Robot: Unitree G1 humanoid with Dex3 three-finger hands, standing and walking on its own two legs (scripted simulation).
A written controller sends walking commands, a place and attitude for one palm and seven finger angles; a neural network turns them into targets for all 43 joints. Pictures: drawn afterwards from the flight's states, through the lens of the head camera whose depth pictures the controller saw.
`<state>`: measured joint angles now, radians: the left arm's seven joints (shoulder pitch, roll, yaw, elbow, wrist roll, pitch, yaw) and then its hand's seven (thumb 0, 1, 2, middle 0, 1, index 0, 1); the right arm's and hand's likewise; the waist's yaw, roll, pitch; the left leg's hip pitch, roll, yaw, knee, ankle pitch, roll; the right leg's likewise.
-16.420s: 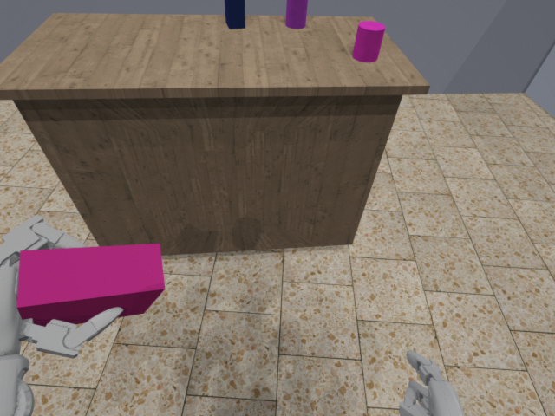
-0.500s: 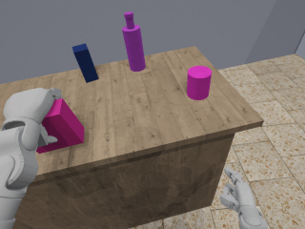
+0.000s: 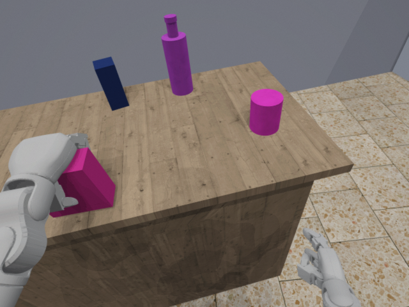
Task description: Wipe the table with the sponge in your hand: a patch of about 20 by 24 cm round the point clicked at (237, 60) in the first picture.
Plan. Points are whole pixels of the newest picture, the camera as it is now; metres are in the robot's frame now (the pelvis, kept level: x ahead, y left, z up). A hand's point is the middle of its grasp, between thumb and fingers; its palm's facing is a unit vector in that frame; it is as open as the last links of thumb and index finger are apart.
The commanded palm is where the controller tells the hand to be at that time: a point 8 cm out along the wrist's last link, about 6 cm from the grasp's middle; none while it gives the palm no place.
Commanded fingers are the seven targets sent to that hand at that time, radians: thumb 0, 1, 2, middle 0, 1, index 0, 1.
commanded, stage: lower the sponge onto the table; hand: left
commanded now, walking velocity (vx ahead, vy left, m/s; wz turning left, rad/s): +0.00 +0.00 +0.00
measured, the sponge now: (75, 190) +0.25 +0.30 +0.12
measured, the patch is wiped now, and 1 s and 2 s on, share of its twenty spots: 0.00 0.25 0.35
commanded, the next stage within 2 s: wipe forward along the first lane in 0.40 s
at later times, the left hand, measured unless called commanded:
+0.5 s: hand (57, 175) +0.25 +0.32 +0.16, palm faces +0.09 -0.03 -1.00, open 9.4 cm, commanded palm +0.22 +0.31 +0.22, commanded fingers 0.00 0.10 1.30 -1.20 -1.60 -1.20 -1.60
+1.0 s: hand (64, 162) +0.29 +0.33 +0.16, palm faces +0.01 +0.00 -1.00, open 9.4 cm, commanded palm +0.27 +0.33 +0.20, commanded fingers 0.00 0.10 1.30 -1.20 -1.60 -1.20 -1.60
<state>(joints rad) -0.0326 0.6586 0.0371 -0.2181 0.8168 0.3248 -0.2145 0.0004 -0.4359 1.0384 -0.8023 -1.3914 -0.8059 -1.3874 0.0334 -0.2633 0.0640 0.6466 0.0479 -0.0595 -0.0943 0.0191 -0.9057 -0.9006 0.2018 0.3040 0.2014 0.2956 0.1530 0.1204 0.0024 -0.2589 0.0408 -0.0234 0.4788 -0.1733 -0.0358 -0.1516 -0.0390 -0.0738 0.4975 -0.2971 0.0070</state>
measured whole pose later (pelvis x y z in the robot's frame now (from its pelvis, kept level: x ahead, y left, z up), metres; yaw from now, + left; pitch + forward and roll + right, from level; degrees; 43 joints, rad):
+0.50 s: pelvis +0.00 +0.00 +0.00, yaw +0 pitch -2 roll +0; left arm -0.01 0.64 0.07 -0.18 0.82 0.32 -0.15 0.00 -0.44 1.04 -0.80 -1.39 -0.81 -1.39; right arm 0.04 -0.26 0.06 0.65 0.05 -0.04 -0.08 0.02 -0.91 -0.90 0.20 0.30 0.20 0.30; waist 0.15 0.12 0.00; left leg -0.26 0.04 -0.02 0.48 -0.18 -0.03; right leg -0.15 -0.04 -0.07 0.48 -0.29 0.01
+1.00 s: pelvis +0.00 +0.00 +0.00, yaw +1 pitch -1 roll -1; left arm -0.20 0.65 0.05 0.08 0.89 0.26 -0.20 0.00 -0.47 1.07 -0.81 -1.38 -0.82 -1.37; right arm 0.10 -0.28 0.05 0.66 0.06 -0.03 -0.10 0.02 -0.91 -0.90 0.20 0.30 0.20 0.30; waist 0.11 0.12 -0.01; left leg -0.29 0.04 -0.04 0.49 -0.18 -0.03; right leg -0.16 -0.04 -0.09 0.49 -0.30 0.01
